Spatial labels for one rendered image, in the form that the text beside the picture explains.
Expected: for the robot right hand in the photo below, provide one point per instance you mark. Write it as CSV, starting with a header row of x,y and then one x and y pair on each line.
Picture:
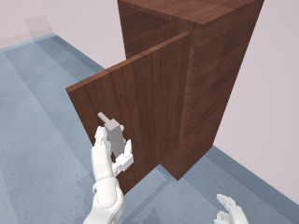
x,y
236,214

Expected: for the handle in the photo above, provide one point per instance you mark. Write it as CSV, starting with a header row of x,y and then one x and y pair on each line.
x,y
114,134

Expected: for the robot left hand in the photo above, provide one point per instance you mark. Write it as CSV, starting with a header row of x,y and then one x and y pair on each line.
x,y
101,156

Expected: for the cupboard door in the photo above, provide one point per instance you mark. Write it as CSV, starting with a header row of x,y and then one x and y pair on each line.
x,y
145,95

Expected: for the robot left forearm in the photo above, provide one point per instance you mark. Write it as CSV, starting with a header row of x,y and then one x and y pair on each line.
x,y
108,202

